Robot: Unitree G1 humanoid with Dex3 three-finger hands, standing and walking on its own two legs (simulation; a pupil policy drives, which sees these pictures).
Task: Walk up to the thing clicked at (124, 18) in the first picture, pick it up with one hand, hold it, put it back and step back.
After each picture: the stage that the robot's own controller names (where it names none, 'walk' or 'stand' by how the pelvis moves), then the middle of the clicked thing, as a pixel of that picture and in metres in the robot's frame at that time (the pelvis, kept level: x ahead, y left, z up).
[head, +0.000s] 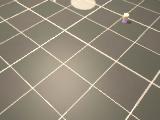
stand; (125, 18) +1.88 -0.57 -0.72
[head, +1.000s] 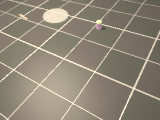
walk; (99, 24) +1.80 -0.06 -0.69
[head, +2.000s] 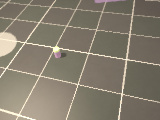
walk; (57, 52) +1.17 +0.35 -0.72
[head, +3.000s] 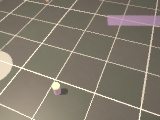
walk; (56, 88) +0.73 +0.31 -0.71
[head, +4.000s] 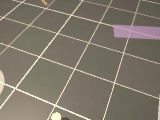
walk; (57, 119) +0.43 +0.21 -0.69
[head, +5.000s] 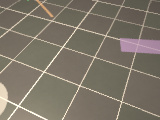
stand; out of the picture +0.31 +0.18 -0.72
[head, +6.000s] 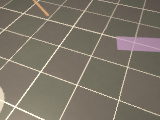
stand; out of the picture +0.30 +0.19 -0.73
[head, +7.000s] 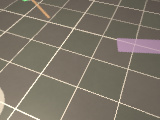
stand; out of the picture +0.29 +0.20 -0.73
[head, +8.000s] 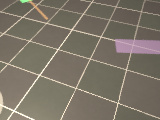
stand; out of the picture +0.29 +0.20 -0.73
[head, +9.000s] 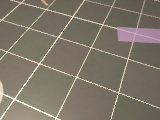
go down; out of the picture +0.30 +0.19 -0.72
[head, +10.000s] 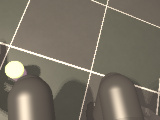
go down; (16, 71) +0.37 +0.24 -0.29
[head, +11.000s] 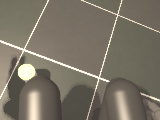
close in; (28, 74) +0.36 +0.24 -0.30
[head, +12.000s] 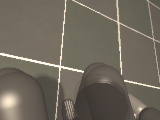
close in; out of the picture +0.34 +0.27 -0.21
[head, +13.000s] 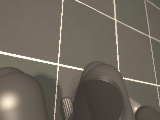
close; out of the picture +0.34 +0.27 -0.21
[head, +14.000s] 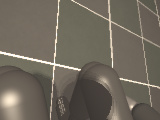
lift; out of the picture +0.34 +0.27 -0.22
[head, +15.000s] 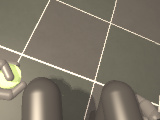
lift; (9, 80) +0.30 +0.26 -0.08
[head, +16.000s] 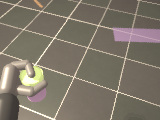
lift; (34, 84) +0.33 +0.17 +0.04
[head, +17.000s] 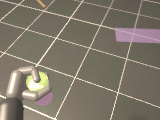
hold; (40, 89) +0.32 +0.17 +0.01
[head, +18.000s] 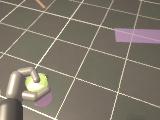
hold; (39, 90) +0.32 +0.17 +0.00
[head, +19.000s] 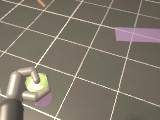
crouch; (39, 90) +0.32 +0.17 +0.00
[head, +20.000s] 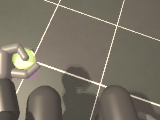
crouch; (27, 65) +0.39 +0.20 -0.10
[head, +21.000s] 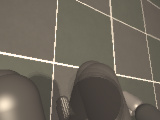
lower; out of the picture +0.37 +0.29 -0.22
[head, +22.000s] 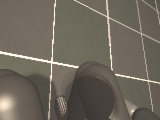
lower; out of the picture +0.37 +0.28 -0.22
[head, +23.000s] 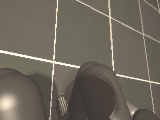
lower; out of the picture +0.36 +0.28 -0.22
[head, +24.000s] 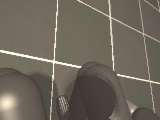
lower; out of the picture +0.36 +0.28 -0.22
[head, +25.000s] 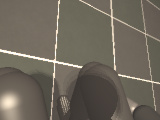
open; out of the picture +0.35 +0.27 -0.22
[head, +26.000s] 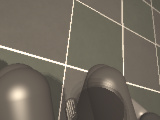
stand; out of the picture +0.35 +0.26 -0.22
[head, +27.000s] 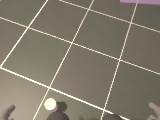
walk; (51, 105) +0.35 +0.20 -0.54
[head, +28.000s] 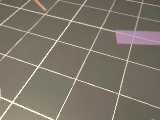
stand; out of the picture +0.32 +0.19 -0.66
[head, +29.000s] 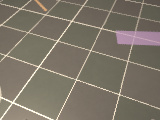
stand; out of the picture +0.32 +0.19 -0.67
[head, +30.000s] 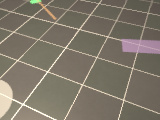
stand; out of the picture +0.35 +0.17 -0.72
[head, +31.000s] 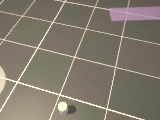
walk; (63, 108) +0.44 +0.18 -0.70
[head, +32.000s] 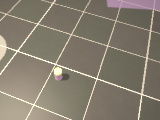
walk; (58, 74) +0.72 +0.19 -0.70
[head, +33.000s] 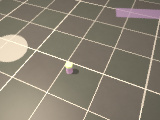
stand; (69, 68) +0.96 +0.19 -0.71
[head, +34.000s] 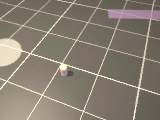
stand; (63, 70) +0.96 +0.22 -0.73
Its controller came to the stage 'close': yes
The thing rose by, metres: 0.70
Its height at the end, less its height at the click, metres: +0.00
